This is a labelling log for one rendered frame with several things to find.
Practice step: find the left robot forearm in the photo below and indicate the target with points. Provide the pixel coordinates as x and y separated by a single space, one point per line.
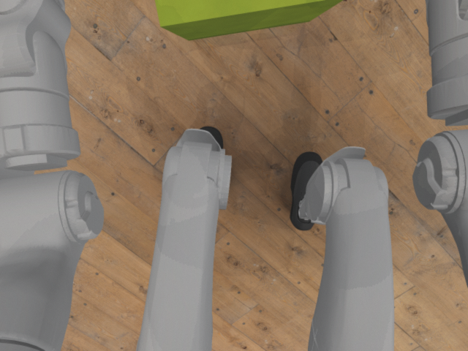
35 123

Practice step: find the right robot thigh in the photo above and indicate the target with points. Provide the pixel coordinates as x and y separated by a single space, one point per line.
355 303

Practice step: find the carton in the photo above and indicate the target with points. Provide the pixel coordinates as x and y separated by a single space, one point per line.
198 19

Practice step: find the right robot forearm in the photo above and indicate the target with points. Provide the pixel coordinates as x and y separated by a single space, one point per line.
447 99

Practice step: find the right robot upper arm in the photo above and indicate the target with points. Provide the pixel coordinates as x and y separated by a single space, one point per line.
440 180

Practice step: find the left robot upper arm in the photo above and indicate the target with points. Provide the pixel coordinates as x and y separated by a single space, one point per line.
45 221

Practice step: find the robot right foot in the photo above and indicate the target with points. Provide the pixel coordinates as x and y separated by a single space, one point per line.
304 167

